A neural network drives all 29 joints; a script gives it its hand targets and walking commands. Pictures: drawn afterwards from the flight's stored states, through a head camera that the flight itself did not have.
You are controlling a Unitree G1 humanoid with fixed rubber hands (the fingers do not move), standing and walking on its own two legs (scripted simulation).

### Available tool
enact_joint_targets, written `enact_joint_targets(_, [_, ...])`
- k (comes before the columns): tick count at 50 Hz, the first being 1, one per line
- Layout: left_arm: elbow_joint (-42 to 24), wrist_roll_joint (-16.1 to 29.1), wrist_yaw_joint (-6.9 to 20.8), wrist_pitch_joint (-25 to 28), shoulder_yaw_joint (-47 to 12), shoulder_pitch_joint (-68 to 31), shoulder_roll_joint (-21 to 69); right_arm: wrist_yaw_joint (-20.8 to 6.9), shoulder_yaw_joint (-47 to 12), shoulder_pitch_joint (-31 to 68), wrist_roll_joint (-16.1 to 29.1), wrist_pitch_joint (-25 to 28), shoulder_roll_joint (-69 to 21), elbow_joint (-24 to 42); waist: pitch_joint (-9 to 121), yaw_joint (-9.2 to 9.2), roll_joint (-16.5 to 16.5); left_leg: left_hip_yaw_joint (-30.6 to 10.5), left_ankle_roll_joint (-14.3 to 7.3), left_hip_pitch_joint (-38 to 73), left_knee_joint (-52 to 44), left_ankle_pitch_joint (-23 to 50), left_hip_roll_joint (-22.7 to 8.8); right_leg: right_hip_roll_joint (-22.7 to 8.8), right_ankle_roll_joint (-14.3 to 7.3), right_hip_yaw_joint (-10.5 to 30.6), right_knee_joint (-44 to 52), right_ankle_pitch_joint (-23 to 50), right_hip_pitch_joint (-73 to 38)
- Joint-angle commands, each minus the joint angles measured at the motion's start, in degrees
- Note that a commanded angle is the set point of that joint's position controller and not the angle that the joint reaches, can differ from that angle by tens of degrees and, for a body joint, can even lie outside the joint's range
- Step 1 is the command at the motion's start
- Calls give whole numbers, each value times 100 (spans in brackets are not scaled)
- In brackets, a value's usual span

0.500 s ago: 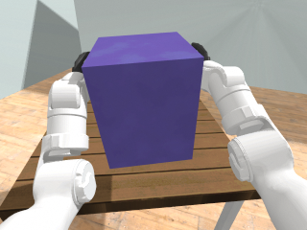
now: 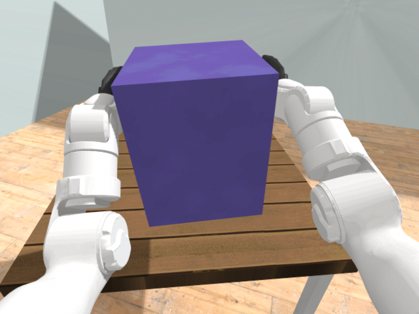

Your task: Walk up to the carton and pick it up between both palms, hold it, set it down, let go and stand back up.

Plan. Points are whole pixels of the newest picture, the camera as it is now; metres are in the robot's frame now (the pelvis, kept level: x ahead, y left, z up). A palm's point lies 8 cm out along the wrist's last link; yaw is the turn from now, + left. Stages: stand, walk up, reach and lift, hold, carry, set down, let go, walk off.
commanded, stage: hold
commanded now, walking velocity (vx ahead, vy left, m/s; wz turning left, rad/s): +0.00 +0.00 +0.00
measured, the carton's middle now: (197, 129) +0.36 +0.00 +0.28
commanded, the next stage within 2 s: set down in 0.76 s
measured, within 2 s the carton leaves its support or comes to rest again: neither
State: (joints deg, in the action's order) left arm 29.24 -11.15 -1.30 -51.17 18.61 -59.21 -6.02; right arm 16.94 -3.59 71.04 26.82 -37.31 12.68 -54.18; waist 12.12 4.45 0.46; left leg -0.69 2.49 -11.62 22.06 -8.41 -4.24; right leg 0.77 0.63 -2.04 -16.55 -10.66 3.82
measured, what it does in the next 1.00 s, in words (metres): stands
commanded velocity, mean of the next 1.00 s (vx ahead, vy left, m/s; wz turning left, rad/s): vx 0.00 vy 0.00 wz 0.00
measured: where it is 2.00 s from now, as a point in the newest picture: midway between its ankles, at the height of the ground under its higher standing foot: outside the picture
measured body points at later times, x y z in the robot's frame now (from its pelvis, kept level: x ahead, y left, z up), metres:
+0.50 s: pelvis +0.00 +0.00 +0.00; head -0.09 +0.02 +0.44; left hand +0.39 +0.15 +0.31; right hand +0.39 -0.14 +0.33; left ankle +0.04 +0.14 -0.75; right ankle -0.02 -0.12 -0.75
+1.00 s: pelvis +0.00 +0.01 +0.00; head -0.09 +0.03 +0.44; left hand +0.40 +0.15 +0.34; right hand +0.39 -0.14 +0.36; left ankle +0.04 +0.14 -0.75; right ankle -0.02 -0.12 -0.75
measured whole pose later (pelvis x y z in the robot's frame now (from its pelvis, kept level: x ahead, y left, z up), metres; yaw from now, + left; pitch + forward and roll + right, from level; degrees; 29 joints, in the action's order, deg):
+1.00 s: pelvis +0.00 +0.01 +0.00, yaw +0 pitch -3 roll -1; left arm 33.2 -14.1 0.2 -45.3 25.7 -64.3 -6.0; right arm 15.4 3.6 75.9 19.6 -32.1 10.0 -59.1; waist 10.7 6.1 0.4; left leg -0.2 1.7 -9.5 19.8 -7.6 -2.9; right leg -0.5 1.4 -1.6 -15.3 -10.3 2.2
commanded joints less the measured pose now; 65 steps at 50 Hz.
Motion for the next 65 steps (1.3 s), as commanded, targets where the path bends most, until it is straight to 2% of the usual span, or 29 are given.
enact_joint_targets(1, [-997,1017,885,662,-1642,-4818,3040,-834,-461,4071,863,78,-3693,1672,1892,55,-332,-61,-13,1357,-34,1062,643,460,342,315,257,1028,174])
enact_joint_targets(3, [-1116,1052,889,659,-1721,-4748,3072,-829,-544,4117,926,98,-3677,1907,2067,72,-315,-53,9,1399,-14,1151,640,483,338,293,249,1077,78])
enact_joint_targets(5, [-1068,1021,869,661,-1700,-4726,3048,-846,-540,4100,919,98,-3671,1819,1973,25,-281,-71,6,1363,-27,1097,604,490,327,309,237,1010,134])
enact_joint_targets(7, [-994,1013,877,676,-1680,-4925,3017,-866,-457,4124,865,98,-3692,1674,1859,60,-365,-71,14,1315,-60,915,620,477,305,304,279,816,239])
enact_joint_targets(10, [-1218,1070,864,657,-1784,-4783,3141,-846,-588,4137,971,131,-3689,2019,2144,48,-399,-69,49,1451,35,1342,621,503,316,306,216,1234,45])
enact_joint_targets(13, [-1209,1067,833,663,-1766,-4879,3100,-845,-574,4146,960,97,-3697,1936,2006,43,-317,-90,19,1444,18,1216,615,499,334,305,251,1080,132])
enact_joint_targets(17, [-1395,1097,824,626,-1890,-4682,3197,-833,-651,3997,999,93,-3679,2106,2125,87,-395,-99,80,1499,49,1407,601,536,320,287,187,1311,47])
enact_joint_targets(20, [-1442,1086,808,629,-1884,-4814,3144,-854,-630,4100,1013,115,-3700,2132,2189,42,-455,-109,62,1483,51,1332,606,515,317,314,187,1215,70])
enact_joint_targets(23, [-1229,1041,826,610,-1758,-4736,3068,-857,-582,4075,926,86,-3656,1959,1959,26,-315,-89,18,1373,-17,1085,615,498,335,310,240,997,158])
enact_joint_targets(26, [-1194,1039,849,622,-1754,-4829,3037,-844,-507,4018,891,62,-3683,1874,1917,66,-342,-59,9,1356,-4,1003,624,466,333,323,234,1011,144])
enact_joint_targets(28, [-1321,1105,827,642,-1863,-4767,3137,-849,-615,4117,952,107,-3704,2153,2182,62,-392,-87,54,1461,35,1244,613,508,330,294,181,1203,101])
enact_joint_targets(32, [-1162,1051,829,619,-1763,-4823,3082,-831,-534,4056,911,68,-3687,1869,2008,58,-366,-78,22,1402,18,1112,647,473,346,312,230,1126,134])
enact_joint_targets(33, [-1288,1076,841,621,-1780,-4696,3091,-822,-636,4110,963,93,-3757,2117,2140,21,-336,-79,13,1440,45,1291,644,488,352,326,200,1292,49])
enact_joint_targets(34, [-1192,1046,846,609,-1746,-4692,3084,-816,-611,4134,991,90,-3691,2078,2082,15,-365,-75,23,1439,46,1259,647,491,348,317,223,1218,81])
enact_joint_targets(35, [-1236,1048,845,610,-1787,-4725,3106,-826,-589,4098,947,83,-3673,2060,2106,71,-341,-86,32,1434,37,1221,630,499,342,318,215,1198,65])
enact_joint_targets(38, [-1132,1046,861,604,-1778,-4715,3102,-831,-543,4150,922,77,-3659,2016,1995,59,-367,-78,30,1385,8,1098,616,491,324,305,244,1035,150])
enact_joint_targets(39, [-1369,1132,862,489,-1327,-4918,2836,-830,-304,4301,793,39,-3774,2037,2134,288,-141,181,-141,1616,-117,1324,794,395,376,220,339,1447,-295])
enact_joint_targets(41, [-1299,1109,906,579,-1379,-5140,2799,-806,-198,4535,712,125,-3726,1961,2098,319,-228,160,-110,1619,-129,1262,805,386,413,183,333,1419,-147])
enact_joint_targets(44, [-1211,1076,872,806,-1469,-5466,2851,-814,-142,4880,518,409,-3706,1953,2336,270,-450,135,-40,1666,-106,1323,759,450,352,90,318,1172,-45])
enact_joint_targets(47, [-366,632,933,999,-837,-5037,2664,-912,153,4638,24,656,-3650,1092,1616,112,-235,136,-61,1516,-264,853,711,412,366,-7,451,616,266])
enact_joint_targets(48, [-115,520,997,1121,-797,-4913,2623,-961,241,4446,-180,803,-3598,830,1520,144,-257,154,-51,1511,-322,640,690,393,335,-30,467,416,322])
enact_joint_targets(49, [113,366,1056,1185,-648,-4614,2560,-1011,333,4374,-354,929,-3573,827,1408,69,-179,164,-63,1446,-365,537,680,373,333,-61,482,308,289])
enact_joint_targets(52, [381,32,1197,1418,-477,-4142,2561,-1149,617,3709,-765,1266,-3324,270,982,154,-141,221,-54,1558,-514,545,640,374,289,-194,561,163,216])
enact_joint_targets(54, [368,-54,1254,1491,-485,-3944,2568,-1198,576,3560,-897,1489,-3252,285,865,124,-179,229,-48,1624,-529,767,650,358,278,-213,561,282,74])
enact_joint_targets(55, [138,-67,1261,1549,-536,-4081,2523,-1218,567,3553,-910,1614,-3263,364,945,109,-171,252,-29,1765,-477,988,653,379,277,-250,516,421,1])
enact_joint_targets(59, [-421,151,1199,1650,-1114,-3983,2820,-1193,102,3811,-763,2023,-3365,1162,1448,34,-281,250,35,2234,-229,2055,666,418,254,-300,415,1209,-318])
enact_joint_targets(61, [-689,345,1114,1747,-1512,-4083,3025,-1154,-125,3952,-747,2198,-3520,1603,1788,81,-257,214,47,2455,-132,2325,661,407,266,-306,364,1506,-403])
enact_joint_targets(63, [-1025,491,1035,1840,-1863,-4221,3199,-1121,-324,3989,-686,2355,-3702,1920,2126,109,-411,198,70,2645,-21,2561,686,394,270,-311,322,1743,-489])
enact_joint_targets(65, [-1102,613,957,1924,-2137,-4275,3366,-1089,-364,4033,-726,2457,-3740,2127,2275,211,-453,150,86,2753,29,2460,663,374,265,-320,292,1733,-459])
